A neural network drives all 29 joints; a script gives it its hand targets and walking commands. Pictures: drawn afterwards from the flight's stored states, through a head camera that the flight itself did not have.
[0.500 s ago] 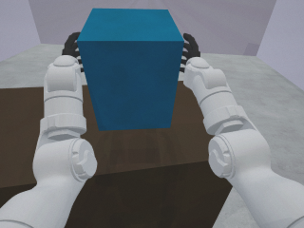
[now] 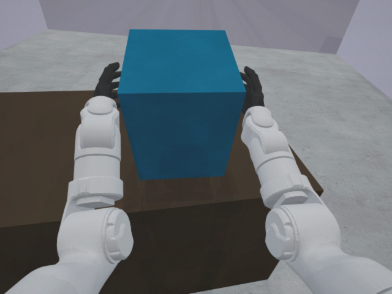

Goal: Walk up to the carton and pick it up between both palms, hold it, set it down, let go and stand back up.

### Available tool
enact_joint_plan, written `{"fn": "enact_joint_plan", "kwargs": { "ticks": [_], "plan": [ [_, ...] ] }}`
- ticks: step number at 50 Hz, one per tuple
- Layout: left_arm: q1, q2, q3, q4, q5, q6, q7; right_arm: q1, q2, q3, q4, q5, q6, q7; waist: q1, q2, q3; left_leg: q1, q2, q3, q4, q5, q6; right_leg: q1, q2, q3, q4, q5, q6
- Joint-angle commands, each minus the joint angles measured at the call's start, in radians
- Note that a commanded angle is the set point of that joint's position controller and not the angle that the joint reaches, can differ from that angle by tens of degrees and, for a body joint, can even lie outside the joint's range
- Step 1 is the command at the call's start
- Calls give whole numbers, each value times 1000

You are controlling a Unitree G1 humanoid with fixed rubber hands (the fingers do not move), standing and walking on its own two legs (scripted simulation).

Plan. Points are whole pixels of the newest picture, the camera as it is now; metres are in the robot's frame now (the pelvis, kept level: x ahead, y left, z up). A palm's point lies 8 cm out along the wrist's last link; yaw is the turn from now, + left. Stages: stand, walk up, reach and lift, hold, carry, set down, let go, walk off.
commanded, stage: set down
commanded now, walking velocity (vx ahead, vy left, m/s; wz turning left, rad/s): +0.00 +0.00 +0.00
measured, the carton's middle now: (180, 108) +0.44 +0.01 +0.20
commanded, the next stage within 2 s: none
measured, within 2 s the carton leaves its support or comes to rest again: neither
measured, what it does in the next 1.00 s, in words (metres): stands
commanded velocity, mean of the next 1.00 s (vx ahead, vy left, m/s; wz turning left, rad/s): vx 0.00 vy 0.00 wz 0.00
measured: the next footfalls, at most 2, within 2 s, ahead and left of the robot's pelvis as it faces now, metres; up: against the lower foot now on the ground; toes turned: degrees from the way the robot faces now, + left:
none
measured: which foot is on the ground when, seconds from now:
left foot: down 0.00-1.00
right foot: down 0.00-1.00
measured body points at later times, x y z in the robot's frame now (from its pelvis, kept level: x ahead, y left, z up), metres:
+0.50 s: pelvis +0.01 +0.00 +0.00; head -0.04 +0.03 +0.45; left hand +0.42 +0.16 +0.20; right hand +0.41 -0.13 +0.20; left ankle +0.05 +0.11 -0.75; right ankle -0.01 -0.09 -0.75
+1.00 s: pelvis +0.00 +0.00 +0.00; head -0.03 +0.03 +0.45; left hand +0.42 +0.16 +0.17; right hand +0.42 -0.13 +0.18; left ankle +0.05 +0.11 -0.75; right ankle -0.01 -0.09 -0.75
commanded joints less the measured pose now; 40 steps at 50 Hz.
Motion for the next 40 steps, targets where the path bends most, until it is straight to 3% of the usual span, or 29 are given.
{"fn": "enact_joint_plan", "kwargs": {
  "ticks": [1,3,5,6,7,8,10,13,15,16,17,18,19,20,22,24,25,27,28,29,31,33,34,36,37,40],
  "plan": [
    [-612,-435,-263,-71,-107,-77,-151,-726,373,190,-189,-8,-91,135,8,79,-334,198,21,92,-18,138,-19,-64,-26,-63,-50,79,88],
    [-607,-406,-207,-11,-84,-78,-160,-719,366,154,-135,-43,-85,146,19,60,-301,163,21,99,-29,100,-10,-63,-26,-68,-54,28,91],
    [-626,-429,-221,-13,-88,-98,-159,-724,379,128,-136,-66,-100,153,22,55,-332,143,14,102,-52,49,1,-54,-25,-65,-54,17,96],
    [-628,-419,-215,-5,-99,-109,-154,-728,387,130,-137,-63,-111,155,27,60,-353,154,19,110,-40,98,1,-50,-31,-64,-47,58,97],
    [-621,-423,-209,-15,-86,-118,-150,-739,390,147,-145,-65,-120,159,63,74,-376,157,25,109,-23,137,-6,-33,-29,-69,-31,95,102],
    [-613,-424,-201,-22,-87,-128,-144,-730,407,164,-137,-61,-121,161,56,43,-375,180,23,108,-17,194,-5,-29,-23,-63,-21,129,101],
    [-607,-431,-205,-17,-80,-136,-144,-730,408,171,-113,-53,-128,162,69,67,-391,175,22,117,1,239,-13,-8,-23,-56,-26,184,98],
    [-608,-428,-250,-82,-104,-152,-148,-677,435,195,-142,-50,-138,149,46,69,-444,191,17,115,18,307,-21,43,-21,-59,2,327,113],
    [-583,-435,-226,-40,-94,-152,-147,-647,419,188,-102,-53,-138,143,42,73,-385,189,19,108,20,337,-31,36,-24,-60,-3,327,102],
    [-572,-430,-233,-13,-86,-149,-156,-634,407,158,-56,-77,-127,142,16,73,-359,191,6,115,1,263,-31,21,-22,-69,-13,257,112],
    [-584,-420,-215,3,-83,-150,-160,-622,392,134,-42,-95,-124,141,20,59,-329,163,11,110,-18,215,-25,9,-31,-63,-20,218,112],
    [-604,-454,-238,-28,-81,-154,-157,-628,401,123,-57,-90,-133,144,15,94,-349,160,16,113,-19,217,-27,13,-29,-74,-21,187,102],
    [-625,-455,-265,-71,-112,-169,-154,-636,401,122,-96,-97,-149,145,-5,78,-382,171,10,108,-2,248,-32,3,-17,-83,-13,213,98],
    [-677,-481,-323,-115,-147,-189,-147,-646,409,132,-108,-86,-165,146,-13,134,-446,223,15,105,25,322,-45,-25,-21,-80,-10,256,89],
    [-721,-512,-354,-100,-153,-214,-122,-671,430,127,-78,-88,-175,151,-25,180,-489,279,26,95,54,372,-74,-92,-13,-83,-16,232,76],
    [-710,-518,-346,-97,-155,-226,-110,-706,432,145,-107,-93,-177,157,-1,148,-531,294,30,79,63,389,-69,-89,-13,-88,-7,257,80],
    [-691,-509,-331,-55,-146,-221,-110,-719,433,154,-102,-86,-171,163,26,131,-478,263,34,85,53,358,-63,-91,-12,-88,-18,217,75],
    [-641,-467,-229,73,-100,-200,-126,-691,409,106,-52,-123,-151,167,55,74,-381,148,19,112,13,209,-29,-32,-33,-63,-20,187,87],
    [-628,-446,-221,87,-98,-201,-127,-670,418,104,-59,-145,-154,166,47,75,-393,121,13,110,-5,162,-16,-9,-38,-59,-7,195,98],
    [-620,-444,-192,60,-95,-209,-127,-676,423,100,-67,-142,-157,169,72,50,-416,123,18,120,-8,167,-15,-7,-40,-57,3,221,105],
    [-636,-443,-150,126,-87,-216,-128,-685,425,57,-6,-170,-151,172,64,23,-386,75,15,128,-22,150,-4,1,-37,-57,0,210,111],
    [-651,-443,-137,136,-83,-236,-125,-676,431,30,-2,-188,-159,176,50,39,-407,87,12,136,-15,188,-19,12,-37,-54,0,268,112],
    [-655,-452,-129,143,-73,-252,-122,-683,444,39,-3,-208,-167,179,73,37,-430,108,15,140,-5,209,-19,5,-35,-52,11,280,116],
    [-632,-466,-109,176,-47,-268,-119,-659,453,27,33,-216,-174,190,79,65,-409,111,21,142,-8,224,-20,-5,-40,-51,-3,261,114],
    [-636,-454,-100,196,-47,-269,-122,-677,445,3,37,-228,-172,196,80,49,-380,106,19,149,-13,200,-26,-16,-33,-63,-8,214,108],
    [-668,-482,-147,145,-63,-291,-101,-669,429,-11,46,-238,-199,216,79,104,-453,185,37,142,10,315,-49,-69,-14,-83,-7,231,101]
  ]
}}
